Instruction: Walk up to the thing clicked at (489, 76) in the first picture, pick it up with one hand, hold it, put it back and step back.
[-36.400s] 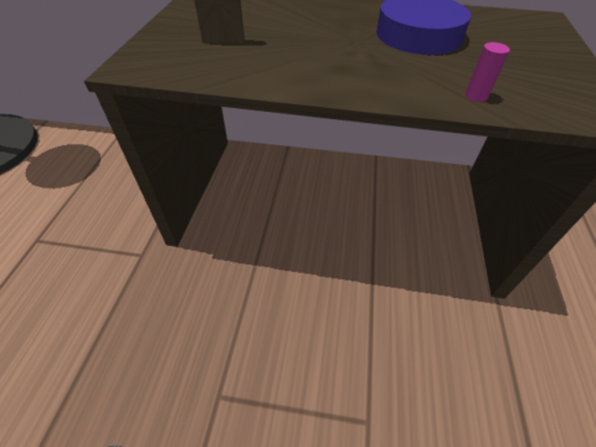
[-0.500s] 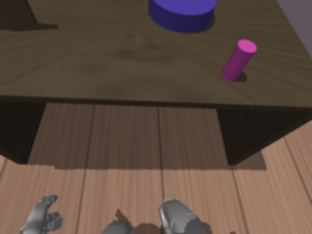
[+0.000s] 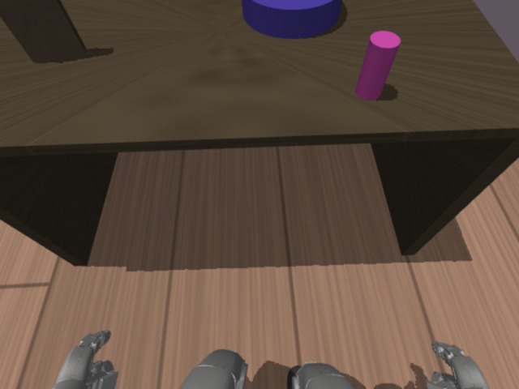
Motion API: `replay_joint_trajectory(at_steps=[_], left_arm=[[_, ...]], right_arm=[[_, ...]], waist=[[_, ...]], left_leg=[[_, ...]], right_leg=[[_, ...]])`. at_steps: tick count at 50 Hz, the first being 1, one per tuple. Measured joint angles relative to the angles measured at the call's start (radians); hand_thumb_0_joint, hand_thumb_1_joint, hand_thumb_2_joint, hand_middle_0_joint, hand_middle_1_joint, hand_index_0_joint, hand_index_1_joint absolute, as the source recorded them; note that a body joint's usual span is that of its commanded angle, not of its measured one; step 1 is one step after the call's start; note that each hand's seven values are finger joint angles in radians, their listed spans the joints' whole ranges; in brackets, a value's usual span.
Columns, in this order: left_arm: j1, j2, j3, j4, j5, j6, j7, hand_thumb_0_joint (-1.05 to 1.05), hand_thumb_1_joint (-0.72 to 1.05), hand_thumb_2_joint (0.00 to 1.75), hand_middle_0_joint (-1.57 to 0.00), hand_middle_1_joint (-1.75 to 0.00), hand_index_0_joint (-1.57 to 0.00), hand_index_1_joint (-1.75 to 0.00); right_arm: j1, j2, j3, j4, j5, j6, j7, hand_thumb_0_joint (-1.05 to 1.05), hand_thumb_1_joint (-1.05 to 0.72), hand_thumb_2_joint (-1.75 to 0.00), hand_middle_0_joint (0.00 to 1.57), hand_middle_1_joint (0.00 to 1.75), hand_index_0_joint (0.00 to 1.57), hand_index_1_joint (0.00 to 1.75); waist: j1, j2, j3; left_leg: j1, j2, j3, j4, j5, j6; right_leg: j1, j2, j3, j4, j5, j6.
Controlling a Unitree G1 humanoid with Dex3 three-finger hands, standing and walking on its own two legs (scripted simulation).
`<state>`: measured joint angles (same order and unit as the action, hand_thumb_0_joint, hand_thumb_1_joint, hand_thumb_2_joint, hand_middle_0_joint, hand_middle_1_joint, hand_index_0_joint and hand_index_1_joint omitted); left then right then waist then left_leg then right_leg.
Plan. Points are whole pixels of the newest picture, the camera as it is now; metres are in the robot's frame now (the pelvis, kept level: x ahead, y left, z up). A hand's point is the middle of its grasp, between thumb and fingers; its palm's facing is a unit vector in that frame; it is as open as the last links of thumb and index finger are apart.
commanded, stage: step back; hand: right
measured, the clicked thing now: (375, 67) +0.67 -0.21 +0.05
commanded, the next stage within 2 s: none
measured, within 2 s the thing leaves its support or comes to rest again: neither
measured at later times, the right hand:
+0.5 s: hand out of the picture -0.02 -0.27 -0.12, palm faces -0.05 +0.89 -0.46, open 7.4 cm
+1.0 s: hand out of the picture -0.25 -0.31 -0.17, palm faces -0.13 +0.90 -0.41, open 7.4 cm
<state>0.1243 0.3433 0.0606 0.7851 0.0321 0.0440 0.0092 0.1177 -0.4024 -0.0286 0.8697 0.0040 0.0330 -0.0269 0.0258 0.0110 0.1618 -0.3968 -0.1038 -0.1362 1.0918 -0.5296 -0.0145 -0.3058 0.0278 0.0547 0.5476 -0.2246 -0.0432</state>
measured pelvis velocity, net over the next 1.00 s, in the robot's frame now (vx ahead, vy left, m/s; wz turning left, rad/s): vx -0.32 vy -0.05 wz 0.08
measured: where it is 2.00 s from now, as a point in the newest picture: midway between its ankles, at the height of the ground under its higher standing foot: outside the picture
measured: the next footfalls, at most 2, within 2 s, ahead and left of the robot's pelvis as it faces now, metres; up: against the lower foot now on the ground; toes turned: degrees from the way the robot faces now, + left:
left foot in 0.16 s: -0.03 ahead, +0.12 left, +0.00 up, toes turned +1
right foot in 0.60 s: -0.20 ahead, -0.16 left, +0.00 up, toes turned +0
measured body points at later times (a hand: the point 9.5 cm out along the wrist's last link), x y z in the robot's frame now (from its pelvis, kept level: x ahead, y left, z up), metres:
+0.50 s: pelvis -0.15 +0.00 +0.00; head -0.09 +0.04 +0.44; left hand -0.09 +0.33 -0.14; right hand -0.02 -0.31 -0.09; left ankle -0.07 +0.12 -0.74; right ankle -0.21 -0.17 -0.67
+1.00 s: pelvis -0.32 -0.05 -0.02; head -0.26 -0.04 +0.42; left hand -0.19 +0.27 -0.12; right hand -0.24 -0.36 -0.14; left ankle -0.33 +0.06 -0.74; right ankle -0.24 -0.16 -0.73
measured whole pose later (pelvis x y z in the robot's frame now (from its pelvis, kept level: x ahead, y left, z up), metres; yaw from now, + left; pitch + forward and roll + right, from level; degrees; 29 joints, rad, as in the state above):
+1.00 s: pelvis -0.32 -0.05 -0.02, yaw +4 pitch -3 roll +3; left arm 0.08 0.40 0.08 0.73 0.03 0.07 0.02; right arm 0.23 -0.35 -0.04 0.90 -0.03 0.02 -0.02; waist 0.01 -0.08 0.20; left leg -0.24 -0.08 0.00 0.63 -0.35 0.02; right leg -0.42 -0.08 -0.03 0.74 -0.27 -0.02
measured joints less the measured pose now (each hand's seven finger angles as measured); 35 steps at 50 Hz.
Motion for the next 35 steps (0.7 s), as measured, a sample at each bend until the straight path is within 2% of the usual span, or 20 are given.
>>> replay_joint_trajectory(at_steps=[5, 7, 8, 9, 10, 12, 13, 14, 16, 19, 22, 25, 28, 30, 31, 32, 33, 35], left_arm=[[-0.024, 0.0, -0.004, -0.047, 0.006, 0.003, 0.001, 0.01, 0.9, 0.9, -0.2, -0.3, -0.2, -0.3], [-0.03, 0.011, -0.005, -0.056, 0.004, 0.009, -0.002, 0.01, 0.9, 0.9, -0.2, -0.3, -0.2, -0.3], [-0.034, 0.02, -0.005, -0.056, 0.002, 0.013, -0.004, 0.01, 0.9, 0.9, -0.2, -0.3, -0.2, -0.3], [-0.038, 0.034, -0.001, -0.05, -0.001, 0.019, -0.005, 0.01, 0.9, 0.9, -0.2, -0.3, -0.2, -0.3], [-0.033, 0.042, 0.003, -0.04, -0.003, 0.026, -0.005, 0.01, 0.9, 0.9, -0.2, -0.3, -0.2, -0.3], [-0.015, 0.04, 0.011, -0.011, -0.001, 0.04, -0.002, 0.01, 0.9, 0.9, -0.2, -0.3, -0.2, -0.3], [-0.007, 0.039, 0.014, 0.003, 0.0, 0.046, -0.002, 0.01, 0.9, 0.9, -0.2, -0.3, -0.2, -0.3], [0.002, 0.041, 0.017, 0.012, -0.002, 0.048, -0.003, 0.01, 0.9, 0.9, -0.2, -0.3, -0.2, -0.3], [0.027, 0.05, 0.025, 0.018, -0.009, 0.045, -0.005, 0.01, 0.9, 0.9, -0.2, -0.3, -0.2, -0.3], [0.061, 0.067, 0.038, 0.023, -0.009, 0.039, -0.006, 0.01, 0.9, 0.9, -0.2, -0.3, -0.2, -0.3], [0.089, 0.081, 0.045, 0.034, -0.004, 0.038, -0.002, 0.01, 0.9, 0.9, -0.2, -0.3, -0.2, -0.3], [0.104, 0.085, 0.041, 0.05, -0.003, 0.042, -0.003, 0.01, 0.9, 0.9, -0.2, -0.3, -0.2, -0.3], [0.107, 0.081, 0.031, 0.062, -0.005, 0.038, -0.011, 0.01, 0.9, 0.9, -0.2, -0.3, -0.2, -0.3], [0.109, 0.074, 0.027, 0.07, -0.005, 0.027, -0.018, 0.01, 0.9, 0.9, -0.2, -0.3, -0.2, -0.3], [0.101, 0.057, 0.027, 0.081, -0.003, 0.022, -0.019, 0.01, 0.9, 0.9, -0.2, -0.3, -0.2, -0.3], [0.097, 0.036, 0.024, 0.088, 0.002, 0.02, -0.022, 0.01, 0.9, 0.9, -0.2, -0.3, -0.2, -0.3], [0.104, 0.024, 0.019, 0.085, 0.007, 0.02, -0.028, 0.01, 0.9, 0.9, -0.2, -0.3, -0.2, -0.3], [0.123, 0.019, 0.011, 0.074, 0.015, 0.023, -0.036, 0.01, 0.9, 0.9, -0.2, -0.3, -0.2, -0.3]], right_arm=[[0.018, -0.015, -0.01, -0.001, -0.011, -0.006, -0.005, 0.0, -0.9, -0.9, 0.2, 0.3, 0.2, 0.3], [0.025, -0.01, -0.013, 0.0, -0.017, -0.009, 0.001, 0.0, -0.9, -0.9, 0.2, 0.3, 0.2, 0.3], [0.027, -0.003, -0.016, 0.004, -0.021, -0.012, 0.004, 0.0, -0.9, -0.9, 0.2, 0.3, 0.2, 0.3], [0.023, 0.015, -0.017, 0.011, -0.026, -0.013, 0.006, 0.0, -0.9, -0.9, 0.2, 0.3, 0.2, 0.3], [0.027, 0.03, -0.014, 0.013, -0.033, -0.013, 0.011, 0.0, -0.9, -0.9, 0.2, 0.3, 0.2, 0.3], [0.045, 0.039, -0.007, 0.011, -0.041, -0.013, 0.024, 0.0, -0.9, -0.9, 0.2, 0.3, 0.2, 0.3], [0.054, 0.042, -0.005, 0.012, -0.044, -0.014, 0.025, 0.0, -0.9, -0.9, 0.2, 0.3, 0.2, 0.3], [0.061, 0.046, -0.004, 0.015, -0.049, -0.014, 0.025, 0.0, -0.9, -0.9, 0.2, 0.3, 0.21, 0.3], [0.07, 0.054, -0.002, 0.018, -0.051, -0.012, 0.022, 0.0, -0.9, -0.9, 0.2, 0.3, 0.21, 0.3], [0.06, 0.056, -0.007, 0.007, -0.046, -0.016, 0.019, 0.0, -0.9, -0.9, 0.2, 0.31, 0.21, 0.3], [0.032, 0.055, -0.013, -0.018, -0.037, -0.022, 0.014, 0.0, -0.9, -0.9, 0.2, 0.31, 0.21, 0.3], [-0.001, 0.047, -0.016, -0.045, -0.034, -0.025, 0.012, 0.0, -0.9, -0.9, 0.2, 0.31, 0.21, 0.3], [-0.027, 0.03, -0.016, -0.068, -0.039, -0.018, 0.016, 0.0, -0.9, -0.9, 0.2, 0.31, 0.21, 0.3], [-0.041, 0.015, -0.016, -0.074, -0.038, -0.006, 0.019, 0.0, -0.9, -0.9, 0.2, 0.31, 0.21, 0.3], [-0.05, -0.001, -0.02, -0.069, -0.037, 0.0, 0.02, 0.0, -0.9, -0.9, 0.2, 0.31, 0.21, 0.3], [-0.05, -0.015, -0.027, -0.062, -0.034, 0.008, 0.019, 0.0, -0.9, -0.9, 0.2, 0.31, 0.21, 0.3], [-0.04, -0.019, -0.032, -0.053, -0.029, 0.015, 0.015, 0.0, -0.9, -0.9, 0.2, 0.31, 0.21, 0.3], [-0.007, -0.009, -0.035, -0.029, -0.025, 0.027, 0.006, 0.0, -0.9, -0.9, 0.2, 0.3, 0.2, 0.3]], waist=[[-0.01, 0.003, 0.018], [-0.015, -0.007, 0.025], [-0.017, -0.023, 0.031], [-0.009, -0.06, 0.045], [-0.002, -0.087, 0.046], [-0.016, -0.078, 0.025], [-0.028, -0.064, 0.017], [-0.032, -0.058, 0.007], [-0.018, -0.064, -0.012], [-0.001, -0.074, -0.019], [0.008, -0.079, -0.005], [0.012, -0.073, 0.015], [0.014, -0.057, 0.023], [0.017, -0.04, 0.017], [0.01, -0.002, 0.024], [-0.002, 0.041, 0.026], [-0.009, 0.056, 0.014], [0.015, 0.025, -0.026]], left_leg=[[0.081, 0.057, 0.062, -0.238, 0.012, -0.011], [0.127, 0.073, 0.089, -0.374, 0.076, -0.001], [0.144, 0.069, 0.099, -0.426, 0.144, 0.014], [0.153, 0.05, 0.116, -0.437, 0.172, 0.028], [0.156, 0.041, 0.132, -0.442, 0.181, 0.037], [0.137, 0.062, 0.122, -0.436, 0.19, 0.048], [0.132, 0.078, 0.106, -0.443, 0.202, 0.05], [0.13, 0.09, 0.097, -0.463, 0.22, 0.049], [0.127, 0.107, 0.104, -0.514, 0.262, 0.043], [0.106, 0.121, 0.119, -0.556, 0.31, 0.037], [0.077, 0.134, 0.136, -0.562, 0.341, 0.033], [0.045, 0.152, 0.154, -0.546, 0.363, 0.027], [0.003, 0.171, 0.17, -0.51, 0.378, 0.013], [-0.033, 0.184, 0.177, -0.475, 0.384, -0.001], [-0.047, 0.204, 0.158, -0.454, 0.387, -0.005], [-0.059, 0.212, 0.121, -0.438, 0.375, 0.005], [-0.077, 0.188, 0.082, -0.407, 0.286, 0.011], [-0.118, 0.104, 0.057, -0.247, 0.108, 0.005]], right_leg=[[-0.053, -0.01, -0.045, 0.036, 0.021, 0.011], [-0.081, -0.016, -0.062, 0.072, 0.02, 0.019], [-0.095, -0.024, -0.063, 0.097, 0.016, 0.025], [-0.103, -0.041, -0.045, 0.118, 0.016, 0.031], [-0.114, -0.038, -0.017, 0.144, -0.03, 0.028], [-0.155, 0.026, 0.031, 0.301, -0.214, 0.03], [-0.17, 0.061, 0.047, 0.403, -0.258, 0.031], [-0.181, 0.089, 0.066, 0.493, -0.272, 0.031], [-0.191, 0.118, 0.107, 0.625, -0.255, 0.03], [-0.164, 0.118, 0.146, 0.703, -0.223, 0.052], [-0.105, 0.088, 0.151, 0.652, -0.229, 0.079], [-0.035, 0.043, 0.118, 0.495, -0.262, 0.094], [0.036, -0.005, 0.062, 0.294, -0.261, 0.084], [0.09, -0.023, 0.025, 0.141, -0.208, 0.064], [0.101, -0.004, 0.004, 0.116, -0.195, 0.056], [0.105, 0.017, -0.021, 0.112, -0.181, 0.05], [0.096, 0.018, -0.035, 0.119, -0.173, 0.045], [0.063, -0.017, -0.012, 0.134, -0.162, 0.03]])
